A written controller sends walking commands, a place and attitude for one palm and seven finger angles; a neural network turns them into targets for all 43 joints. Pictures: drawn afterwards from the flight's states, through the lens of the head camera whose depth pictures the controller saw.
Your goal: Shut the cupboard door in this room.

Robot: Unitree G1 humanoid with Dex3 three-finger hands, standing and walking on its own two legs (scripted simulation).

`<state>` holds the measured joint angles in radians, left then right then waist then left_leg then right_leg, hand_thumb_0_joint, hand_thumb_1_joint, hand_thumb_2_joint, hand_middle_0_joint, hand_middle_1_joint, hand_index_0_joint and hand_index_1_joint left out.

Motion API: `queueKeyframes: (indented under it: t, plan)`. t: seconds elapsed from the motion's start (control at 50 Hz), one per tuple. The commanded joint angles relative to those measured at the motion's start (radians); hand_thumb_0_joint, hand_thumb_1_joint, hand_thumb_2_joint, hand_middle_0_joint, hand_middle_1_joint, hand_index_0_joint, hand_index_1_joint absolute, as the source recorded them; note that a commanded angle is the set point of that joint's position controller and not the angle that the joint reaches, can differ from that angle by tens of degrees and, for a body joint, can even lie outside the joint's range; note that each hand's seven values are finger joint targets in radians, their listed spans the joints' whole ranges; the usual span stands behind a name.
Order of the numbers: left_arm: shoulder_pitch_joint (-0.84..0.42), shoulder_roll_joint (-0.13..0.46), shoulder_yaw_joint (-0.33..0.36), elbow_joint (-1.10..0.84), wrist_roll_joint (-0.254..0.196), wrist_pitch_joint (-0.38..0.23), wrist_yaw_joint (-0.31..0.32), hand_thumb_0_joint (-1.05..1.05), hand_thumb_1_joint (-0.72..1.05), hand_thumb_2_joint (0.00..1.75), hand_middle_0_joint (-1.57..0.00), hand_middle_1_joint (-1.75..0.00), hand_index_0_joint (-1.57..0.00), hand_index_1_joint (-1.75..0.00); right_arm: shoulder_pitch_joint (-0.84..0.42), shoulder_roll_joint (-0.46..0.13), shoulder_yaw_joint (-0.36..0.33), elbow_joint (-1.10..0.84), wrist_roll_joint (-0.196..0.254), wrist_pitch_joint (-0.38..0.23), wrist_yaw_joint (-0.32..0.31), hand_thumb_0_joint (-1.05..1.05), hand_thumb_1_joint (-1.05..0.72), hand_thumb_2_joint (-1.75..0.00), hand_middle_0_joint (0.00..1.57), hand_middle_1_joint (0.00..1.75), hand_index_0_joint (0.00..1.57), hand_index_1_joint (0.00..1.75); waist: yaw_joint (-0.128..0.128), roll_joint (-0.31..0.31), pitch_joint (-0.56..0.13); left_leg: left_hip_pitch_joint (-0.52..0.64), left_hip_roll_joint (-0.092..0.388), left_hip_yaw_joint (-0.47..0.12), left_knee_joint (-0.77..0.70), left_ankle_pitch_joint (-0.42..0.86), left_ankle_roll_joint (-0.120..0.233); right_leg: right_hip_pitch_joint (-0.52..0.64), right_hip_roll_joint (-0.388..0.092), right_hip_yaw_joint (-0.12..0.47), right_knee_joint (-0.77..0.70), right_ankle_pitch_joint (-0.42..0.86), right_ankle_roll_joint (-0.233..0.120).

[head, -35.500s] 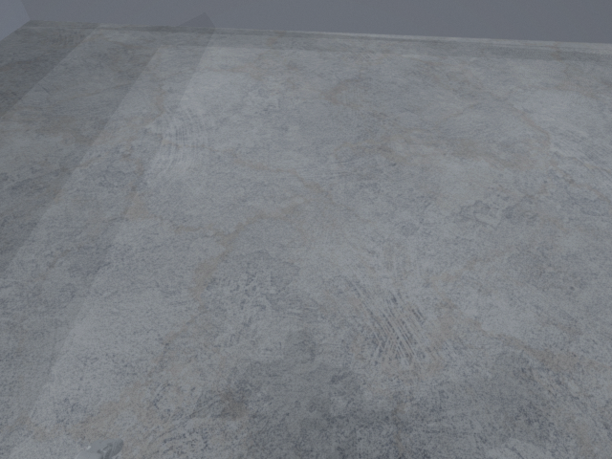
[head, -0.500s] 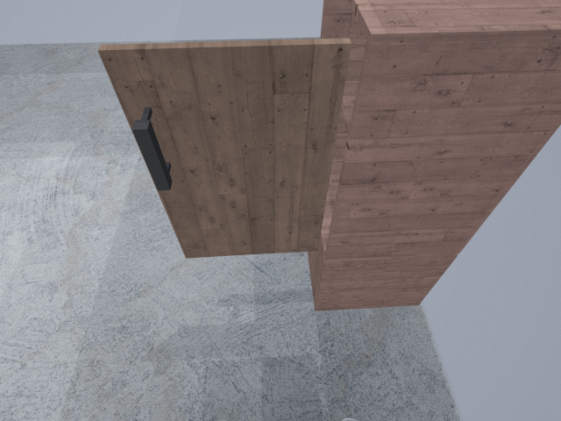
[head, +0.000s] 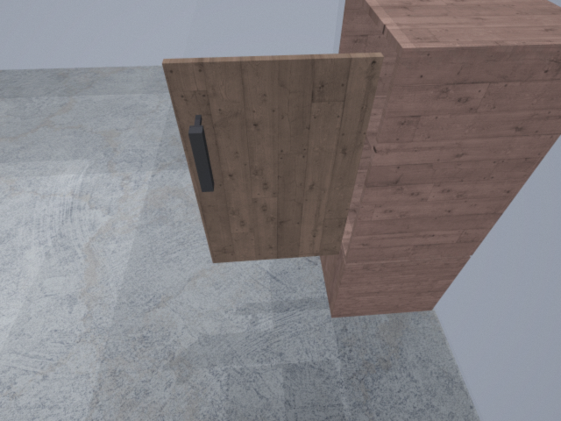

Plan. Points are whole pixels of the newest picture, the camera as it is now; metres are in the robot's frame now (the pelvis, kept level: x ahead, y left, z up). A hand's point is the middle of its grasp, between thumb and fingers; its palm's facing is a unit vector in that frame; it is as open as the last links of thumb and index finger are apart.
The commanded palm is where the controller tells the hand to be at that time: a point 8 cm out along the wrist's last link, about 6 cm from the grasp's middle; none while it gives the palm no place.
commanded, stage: come to a stop and stand still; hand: left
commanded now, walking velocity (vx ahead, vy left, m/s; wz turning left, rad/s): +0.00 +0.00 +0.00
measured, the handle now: (203, 154) +0.57 +0.19 +0.06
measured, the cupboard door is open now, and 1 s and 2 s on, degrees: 90 90 90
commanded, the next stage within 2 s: look again from close up in 1.64 s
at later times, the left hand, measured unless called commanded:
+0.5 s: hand out of the picture +0.01 +0.17 -0.17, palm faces +0.02 -0.98 -0.17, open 7.4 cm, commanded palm none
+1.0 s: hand out of the picture +0.05 +0.14 -0.17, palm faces +0.00 -0.98 -0.18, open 7.3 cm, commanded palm none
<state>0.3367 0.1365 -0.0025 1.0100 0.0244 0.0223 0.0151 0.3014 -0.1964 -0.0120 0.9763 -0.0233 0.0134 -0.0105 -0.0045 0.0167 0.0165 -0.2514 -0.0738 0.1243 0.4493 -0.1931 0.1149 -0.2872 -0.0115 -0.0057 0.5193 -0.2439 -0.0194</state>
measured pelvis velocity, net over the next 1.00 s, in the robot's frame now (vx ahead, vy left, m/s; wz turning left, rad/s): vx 0.06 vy -0.02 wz -0.01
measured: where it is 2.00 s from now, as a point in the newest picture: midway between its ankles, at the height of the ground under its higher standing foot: outside the picture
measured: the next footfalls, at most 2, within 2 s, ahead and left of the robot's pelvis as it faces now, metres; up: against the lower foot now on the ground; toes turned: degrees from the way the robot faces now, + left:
none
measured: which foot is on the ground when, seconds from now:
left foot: down 0.00-1.00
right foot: down 0.00-1.00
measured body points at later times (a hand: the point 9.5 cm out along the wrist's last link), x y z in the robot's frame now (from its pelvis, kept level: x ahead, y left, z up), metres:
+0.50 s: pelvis +0.02 +0.01 +0.01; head +0.02 +0.00 +0.45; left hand +0.01 +0.22 -0.15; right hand +0.03 -0.21 -0.16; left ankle +0.04 +0.04 -0.74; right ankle +0.04 -0.13 -0.74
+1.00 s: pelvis +0.06 -0.02 +0.01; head +0.07 -0.02 +0.46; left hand +0.06 +0.19 -0.15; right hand +0.06 -0.24 -0.15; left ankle +0.04 +0.04 -0.74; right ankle +0.04 -0.13 -0.74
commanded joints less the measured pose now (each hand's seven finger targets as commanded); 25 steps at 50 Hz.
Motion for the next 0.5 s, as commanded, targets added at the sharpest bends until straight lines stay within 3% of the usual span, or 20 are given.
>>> queueKeyframes:
  t: [0.0,0.04,0.12,0.22,0.3,0.42,0.48]
  plan:
    - [0.041,0.107,0.027,-0.035,0.002,-0.018,0.011,0.00,0.90,0.90,-0.20,-0.30,-0.20,-0.30,-0.031,-0.108,-0.017,-0.039,0.007,-0.031,-0.015,0.00,-0.90,-0.90,0.20,0.30,0.20,0.30,0.031,0.059,0.053,-0.086,0.240,-0.331,-0.300,-0.339,-0.039,0.021,-0.026,0.036,-0.017,-0.050,-0.028]
    - [0.042,0.096,0.025,-0.016,-0.001,-0.019,0.011,0.00,0.90,0.90,-0.20,-0.30,-0.20,-0.30,-0.015,-0.104,-0.015,-0.015,0.007,-0.033,-0.018,0.00,-0.90,-0.90,0.20,0.30,0.20,0.30,0.027,0.042,0.017,-0.029,0.235,-0.321,-0.288,-0.286,-0.044,0.019,-0.030,0.042,-0.031,-0.037,-0.028]
    - [0.031,0.091,0.022,0.006,-0.003,-0.017,0.013,0.00,0.90,0.90,-0.20,-0.30,-0.20,-0.30,0.007,-0.100,-0.013,0.022,0.009,-0.034,-0.023,0.00,-0.90,-0.90,0.20,0.30,0.20,0.30,0.020,0.043,0.032,0.003,0.242,-0.330,-0.303,-0.264,-0.064,-0.001,-0.032,0.040,-0.035,-0.036,-0.027]
    - [0.020,0.088,0.015,0.030,-0.003,-0.020,0.018,0.00,0.90,0.90,-0.20,-0.30,-0.20,-0.30,0.028,-0.092,-0.010,0.056,0.009,-0.034,-0.023,0.00,-0.90,-0.90,0.20,0.30,0.20,0.30,0.012,-0.004,0.068,-0.007,0.240,-0.318,-0.303,-0.249,-0.077,0.005,-0.045,0.062,-0.071,-0.015,-0.031]
    - [0.026,0.084,0.014,0.045,-0.003,-0.024,0.020,0.00,0.90,0.90,-0.20,-0.30,-0.20,-0.30,0.031,-0.088,-0.010,0.072,0.008,-0.036,-0.022,0.00,-0.90,-0.90,0.20,0.30,0.20,0.30,0.009,0.004,0.076,0.008,0.232,-0.316,-0.309,-0.233,-0.086,-0.003,-0.046,0.072,-0.076,-0.002,-0.032]
    - [0.029,0.075,0.007,0.057,-0.004,-0.033,0.021,0.00,0.90,0.90,-0.20,-0.30,-0.20,-0.30,0.030,-0.079,-0.008,0.090,0.010,-0.041,-0.020,0.00,-0.90,-0.90,0.20,0.30,0.20,0.30,0.002,-0.047,0.073,0.021,0.219,-0.285,-0.276,-0.188,-0.072,0.004,-0.062,0.095,-0.109,0.030,-0.030]
    - [0.028,0.076,0.006,0.060,-0.004,-0.036,0.022,0.00,0.90,0.90,-0.20,-0.30,-0.20,-0.30,0.033,-0.077,-0.008,0.095,0.011,-0.044,-0.019,0.00,-0.90,-0.90,0.20,0.30,0.20,0.30,-0.002,-0.034,0.065,0.038,0.215,-0.271,-0.269,-0.156,-0.073,0.006,-0.064,0.096,-0.111,0.044,-0.027]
